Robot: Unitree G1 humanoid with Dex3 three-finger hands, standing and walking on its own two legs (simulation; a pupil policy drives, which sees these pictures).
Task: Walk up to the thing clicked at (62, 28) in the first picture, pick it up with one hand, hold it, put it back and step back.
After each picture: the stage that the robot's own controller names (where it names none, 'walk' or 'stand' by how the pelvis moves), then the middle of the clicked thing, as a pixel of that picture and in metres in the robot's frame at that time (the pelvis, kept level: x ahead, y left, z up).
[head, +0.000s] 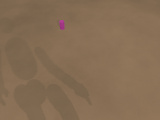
stand; (62, 24) +1.80 +0.24 -0.72
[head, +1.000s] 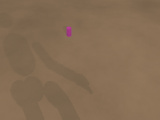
walk; (68, 31) +1.66 +0.10 -0.70
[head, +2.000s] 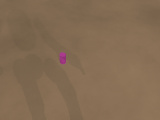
walk; (62, 58) +1.08 +0.13 -0.71
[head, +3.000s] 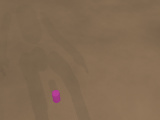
walk; (56, 96) +0.68 +0.18 -0.71
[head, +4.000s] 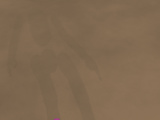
walk; out of the picture +0.46 +0.23 -0.69
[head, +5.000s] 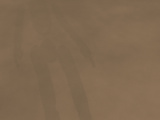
stand; out of the picture +0.36 +0.18 -0.72
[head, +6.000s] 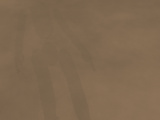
stand; out of the picture +0.34 +0.18 -0.72
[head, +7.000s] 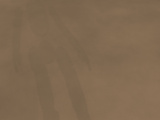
stand; out of the picture +0.37 +0.18 -0.72
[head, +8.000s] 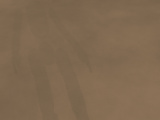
stand; out of the picture +0.36 +0.18 -0.73
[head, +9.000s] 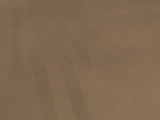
stand; out of the picture +0.36 +0.18 -0.73
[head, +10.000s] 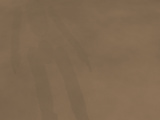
stand; out of the picture +0.35 +0.18 -0.73
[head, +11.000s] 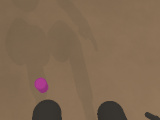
go down; (41, 85) +0.40 +0.20 -0.47
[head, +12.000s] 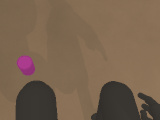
go down; (26, 66) +0.43 +0.24 -0.31
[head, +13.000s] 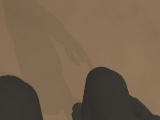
close in; out of the picture +0.41 +0.27 -0.23
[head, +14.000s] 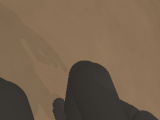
close; out of the picture +0.40 +0.29 -0.22
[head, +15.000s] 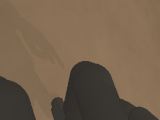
lift; out of the picture +0.39 +0.29 -0.22
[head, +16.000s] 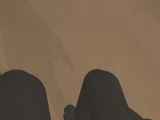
lift; out of the picture +0.34 +0.27 -0.17
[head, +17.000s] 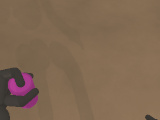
lift; (24, 91) +0.32 +0.19 +0.01
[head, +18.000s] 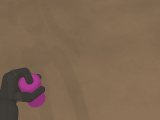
hold; (33, 91) +0.33 +0.17 +0.00
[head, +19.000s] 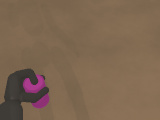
hold; (37, 92) +0.33 +0.16 -0.01
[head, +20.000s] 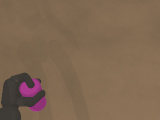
crouch; (34, 95) +0.32 +0.17 -0.04
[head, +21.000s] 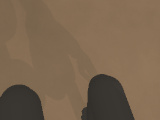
lower; out of the picture +0.47 +0.27 -0.09
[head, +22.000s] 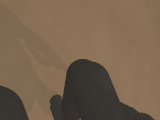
lower; out of the picture +0.42 +0.31 -0.22
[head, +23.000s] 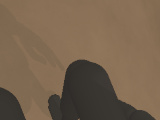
lower; out of the picture +0.42 +0.31 -0.22
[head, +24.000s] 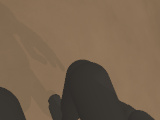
lower; out of the picture +0.42 +0.31 -0.22
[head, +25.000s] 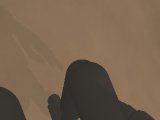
lower; out of the picture +0.42 +0.31 -0.22
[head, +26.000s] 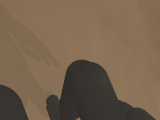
open; out of the picture +0.41 +0.28 -0.23
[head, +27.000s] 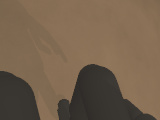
stand; out of the picture +0.41 +0.27 -0.24
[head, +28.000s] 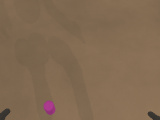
stand; (49, 108) +0.39 +0.18 -0.58
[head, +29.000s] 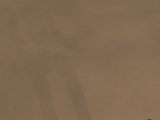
stand; out of the picture +0.38 +0.17 -0.66
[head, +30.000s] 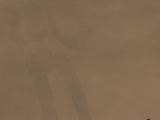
stand; out of the picture +0.38 +0.18 -0.67
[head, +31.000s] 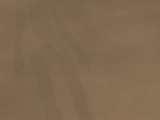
stand; out of the picture +0.39 +0.16 -0.72
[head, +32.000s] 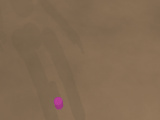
walk; (58, 103) +0.47 +0.13 -0.71
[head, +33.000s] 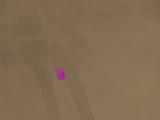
walk; (60, 74) +0.75 +0.22 -0.69
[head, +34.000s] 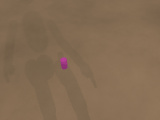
stand; (64, 63) +1.03 +0.19 -0.70
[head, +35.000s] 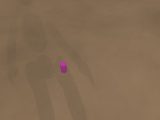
stand; (63, 67) +1.02 +0.18 -0.73
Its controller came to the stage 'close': yes
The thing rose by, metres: 0.71
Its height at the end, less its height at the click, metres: +0.00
